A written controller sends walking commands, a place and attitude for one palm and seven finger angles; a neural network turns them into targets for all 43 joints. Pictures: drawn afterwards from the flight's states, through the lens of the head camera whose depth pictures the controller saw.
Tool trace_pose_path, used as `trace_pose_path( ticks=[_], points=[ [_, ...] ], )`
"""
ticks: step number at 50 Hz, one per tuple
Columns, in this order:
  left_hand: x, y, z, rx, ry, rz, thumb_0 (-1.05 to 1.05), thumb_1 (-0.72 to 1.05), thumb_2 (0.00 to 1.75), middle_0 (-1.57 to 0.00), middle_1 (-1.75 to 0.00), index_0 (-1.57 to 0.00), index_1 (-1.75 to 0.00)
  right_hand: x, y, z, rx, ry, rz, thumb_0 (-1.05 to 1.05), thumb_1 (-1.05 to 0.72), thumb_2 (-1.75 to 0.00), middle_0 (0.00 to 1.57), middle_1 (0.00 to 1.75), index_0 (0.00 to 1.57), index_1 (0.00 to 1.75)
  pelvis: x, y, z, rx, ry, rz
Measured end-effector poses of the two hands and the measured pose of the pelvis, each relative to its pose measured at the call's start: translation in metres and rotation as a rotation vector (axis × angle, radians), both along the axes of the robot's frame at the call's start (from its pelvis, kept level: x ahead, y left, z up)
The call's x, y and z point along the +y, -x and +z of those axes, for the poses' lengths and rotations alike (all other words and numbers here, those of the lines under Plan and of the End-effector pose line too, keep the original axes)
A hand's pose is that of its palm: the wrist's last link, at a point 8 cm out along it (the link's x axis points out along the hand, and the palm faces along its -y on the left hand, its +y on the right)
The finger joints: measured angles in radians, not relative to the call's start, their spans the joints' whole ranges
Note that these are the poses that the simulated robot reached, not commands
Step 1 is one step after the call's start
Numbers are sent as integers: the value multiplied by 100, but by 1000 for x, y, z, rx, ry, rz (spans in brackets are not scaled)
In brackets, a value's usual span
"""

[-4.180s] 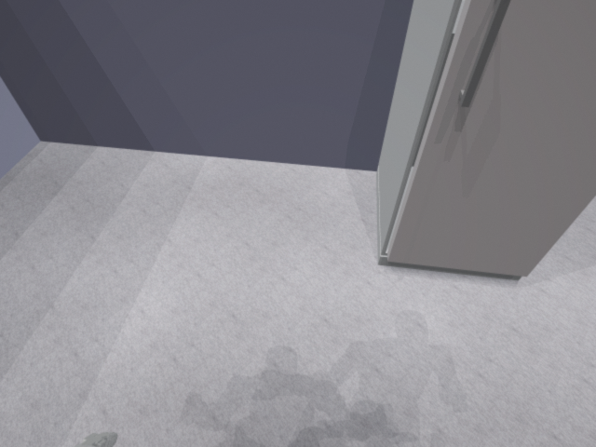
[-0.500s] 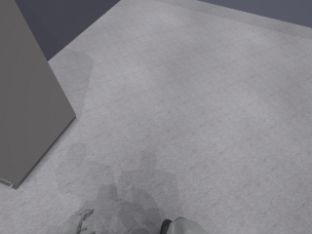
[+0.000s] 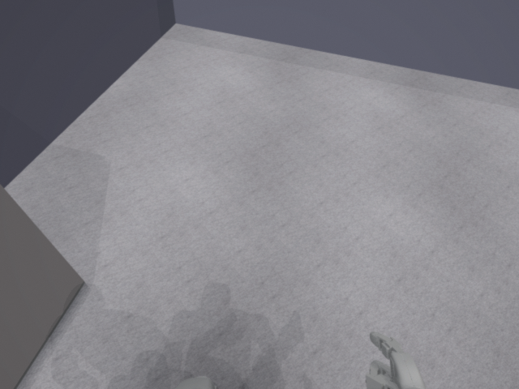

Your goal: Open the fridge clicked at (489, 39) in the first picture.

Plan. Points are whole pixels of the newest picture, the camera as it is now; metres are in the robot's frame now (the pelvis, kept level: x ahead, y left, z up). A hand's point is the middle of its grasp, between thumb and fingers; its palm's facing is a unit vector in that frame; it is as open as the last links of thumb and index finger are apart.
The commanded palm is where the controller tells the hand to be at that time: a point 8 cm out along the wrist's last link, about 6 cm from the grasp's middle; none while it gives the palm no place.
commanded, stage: walk to a spot facing it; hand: left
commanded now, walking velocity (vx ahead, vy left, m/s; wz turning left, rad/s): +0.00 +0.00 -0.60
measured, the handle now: out of the picture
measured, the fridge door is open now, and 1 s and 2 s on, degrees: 0 0 0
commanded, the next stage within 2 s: turn to face it in 0.32 s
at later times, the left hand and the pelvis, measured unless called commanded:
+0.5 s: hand (215, 290) +0.31 +0.12 -0.14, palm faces -0.31 -0.91 -0.27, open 7.3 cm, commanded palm none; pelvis +0.11 -0.02 +0.00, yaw -17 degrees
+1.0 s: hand (183, 317) +0.25 +0.17 -0.15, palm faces -0.05 -0.97 -0.25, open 7.4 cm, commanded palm none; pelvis +0.14 -0.02 +0.02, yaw -5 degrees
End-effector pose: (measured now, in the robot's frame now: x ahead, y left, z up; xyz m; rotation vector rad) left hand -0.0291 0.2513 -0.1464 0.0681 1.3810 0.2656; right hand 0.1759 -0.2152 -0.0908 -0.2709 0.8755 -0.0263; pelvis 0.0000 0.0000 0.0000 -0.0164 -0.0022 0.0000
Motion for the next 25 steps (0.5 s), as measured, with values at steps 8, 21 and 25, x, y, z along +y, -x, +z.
trace_pose_path(
  ticks=[8,21,25],
  points=[
    [21,-127,21,-81,0,-175,1,91,90,-20,-30,-20,-30,-8,71,-7,229,9,-247,0,-91,-90,20,30,20,30,16,-43,19,3,20,-107],
    [-61,-327,30,-304,-43,-514,0,91,90,-20,-30,-20,-30,-46,179,-52,541,-56,-580,0,-91,-90,20,30,20,30,-16,-97,-6,9,-17,-271],
    [-80,-343,37,-314,-45,-544,0,91,90,-20,-30,-20,-30,-50,161,-53,526,-67,-604,1,-91,-90,20,30,20,30,-20,-108,-1,1,-15,-303]
  ],
)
